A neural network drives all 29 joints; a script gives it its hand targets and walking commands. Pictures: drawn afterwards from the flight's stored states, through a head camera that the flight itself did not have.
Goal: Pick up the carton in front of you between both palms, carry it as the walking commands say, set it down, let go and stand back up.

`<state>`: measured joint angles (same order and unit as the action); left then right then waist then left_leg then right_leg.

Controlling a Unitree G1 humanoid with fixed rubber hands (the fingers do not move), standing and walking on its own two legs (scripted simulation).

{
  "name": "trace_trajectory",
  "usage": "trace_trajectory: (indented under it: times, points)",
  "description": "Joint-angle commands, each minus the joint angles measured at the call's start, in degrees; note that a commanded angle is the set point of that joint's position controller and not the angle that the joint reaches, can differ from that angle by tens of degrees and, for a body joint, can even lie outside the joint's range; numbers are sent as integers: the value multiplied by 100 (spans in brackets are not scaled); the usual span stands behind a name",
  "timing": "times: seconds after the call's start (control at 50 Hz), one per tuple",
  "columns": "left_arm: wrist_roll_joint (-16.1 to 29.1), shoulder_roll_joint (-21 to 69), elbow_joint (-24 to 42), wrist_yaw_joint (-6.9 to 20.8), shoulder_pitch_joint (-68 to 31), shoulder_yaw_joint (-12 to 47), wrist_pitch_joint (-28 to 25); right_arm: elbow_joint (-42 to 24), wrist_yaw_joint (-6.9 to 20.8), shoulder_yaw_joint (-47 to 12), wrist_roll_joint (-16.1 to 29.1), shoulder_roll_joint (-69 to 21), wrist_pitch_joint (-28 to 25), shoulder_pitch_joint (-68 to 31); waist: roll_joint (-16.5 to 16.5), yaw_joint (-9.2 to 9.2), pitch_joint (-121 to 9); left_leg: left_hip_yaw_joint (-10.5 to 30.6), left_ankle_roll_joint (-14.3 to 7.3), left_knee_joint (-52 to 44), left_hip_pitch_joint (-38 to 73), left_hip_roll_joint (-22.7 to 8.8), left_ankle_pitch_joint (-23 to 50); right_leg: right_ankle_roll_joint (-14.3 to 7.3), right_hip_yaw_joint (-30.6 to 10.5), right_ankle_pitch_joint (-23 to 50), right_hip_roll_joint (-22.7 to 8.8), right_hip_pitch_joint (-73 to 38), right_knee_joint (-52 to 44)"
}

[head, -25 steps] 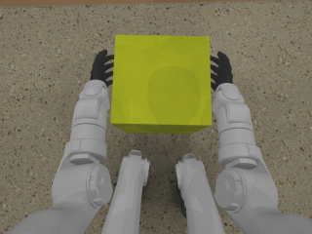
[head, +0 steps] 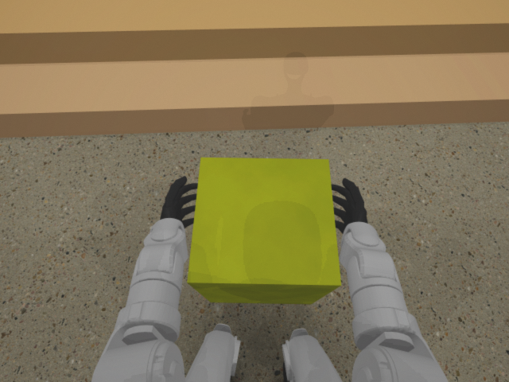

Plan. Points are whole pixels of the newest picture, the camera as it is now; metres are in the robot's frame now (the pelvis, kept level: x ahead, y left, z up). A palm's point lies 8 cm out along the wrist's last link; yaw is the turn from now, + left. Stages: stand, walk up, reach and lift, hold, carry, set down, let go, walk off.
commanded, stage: reach and lift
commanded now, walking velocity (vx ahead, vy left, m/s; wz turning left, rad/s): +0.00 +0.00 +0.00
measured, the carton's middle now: (262, 239) +0.36 +0.01 -0.10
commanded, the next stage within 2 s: hold in 1.52 s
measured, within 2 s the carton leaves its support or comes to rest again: neither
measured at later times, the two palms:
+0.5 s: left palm (150, 205) +0.33 +0.15 +0.11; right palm (401, 208) +0.33 -0.15 +0.11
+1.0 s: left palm (143, 201) +0.32 +0.15 +0.13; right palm (407, 205) +0.32 -0.15 +0.13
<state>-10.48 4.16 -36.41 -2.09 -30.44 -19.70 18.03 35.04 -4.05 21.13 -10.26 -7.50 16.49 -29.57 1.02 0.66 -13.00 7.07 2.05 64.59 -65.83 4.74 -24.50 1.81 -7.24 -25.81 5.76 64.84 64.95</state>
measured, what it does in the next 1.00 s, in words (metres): rises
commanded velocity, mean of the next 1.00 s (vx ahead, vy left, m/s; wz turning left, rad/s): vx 0.00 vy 0.00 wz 0.00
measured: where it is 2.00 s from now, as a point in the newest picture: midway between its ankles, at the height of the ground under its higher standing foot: outside the picture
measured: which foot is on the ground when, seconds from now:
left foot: down 0.00-1.00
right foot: down 0.00-1.00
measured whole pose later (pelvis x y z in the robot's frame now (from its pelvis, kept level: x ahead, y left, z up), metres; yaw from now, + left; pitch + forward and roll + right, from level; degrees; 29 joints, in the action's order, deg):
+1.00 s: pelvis +0.02 +0.00 +0.10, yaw +0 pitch -4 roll +0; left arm -16.9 9.2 -21.5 0.5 -18.4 -17.1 36.0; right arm 21.5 0.8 17.6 -16.8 -9.6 34.8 -18.5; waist 0.3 0.0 0.0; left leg 7.9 0.8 25.3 -10.0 2.6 -11.7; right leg 0.7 -8.2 -12.9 2.6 9.1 25.7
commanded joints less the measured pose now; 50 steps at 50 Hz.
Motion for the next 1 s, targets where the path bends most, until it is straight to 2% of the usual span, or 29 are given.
trace_trajectory:
  times: [0.0,0.18,0.34,0.44,0.54,0.62,0.74,0.98]
  points:
    - [711,6055,48,1341,-2812,3252,-117,237,1365,-3364,629,-5948,11,-2775,-128,42,-3095,-418,-148,-1204,2830,283,1638,-56,407,1525,262,-2155,-1281]
    - [723,6086,414,1367,-1885,3552,100,-120,1464,-3650,632,-5883,242,-1807,-127,-11,-2246,-230,-163,-2383,4256,174,2402,-96,246,2311,119,-3596,-2466]
    - [881,6063,1046,1441,-1259,3908,699,-736,1607,-3986,769,-5818,851,-1171,-133,-27,-1431,-204,-123,-3404,5404,75,2876,-89,192,2838,0,-4893,-3490]
    - [942,5977,1508,1484,-1088,4020,1191,-1098,1689,-4064,847,-5810,1341,-936,-96,-61,-742,-221,-116,-3961,5822,44,2665,-70,190,2746,-28,-5466,-4024]
    - [733,5812,1407,1551,-1131,3585,1536,-997,1770,-3650,644,-5656,1696,-989,-74,-35,170,-291,-166,-4265,5796,34,1775,-117,234,1891,-82,-5462,-4344]
    - [626,5857,1261,1639,-1613,3336,1558,-868,1850,-3402,546,-5700,1717,-1480,-71,-32,363,-342,-204,-4258,5772,15,1275,-149,273,1342,-114,-5336,-4365]
    - [732,6041,1371,1692,-2115,3483,1525,-996,1880,-3547,623,-5848,1685,-1956,-69,-64,-114,-344,-195,-4165,5949,13,1373,-137,304,1440,-113,-5501,-4281]
    - [715,5964,1536,1640,-1833,3533,1646,-1174,1869,-3553,608,-5662,1794,-1704,-124,-73,-188,-332,-128,-4349,6225,32,1878,-122,347,1917,-47,-5790,-4411]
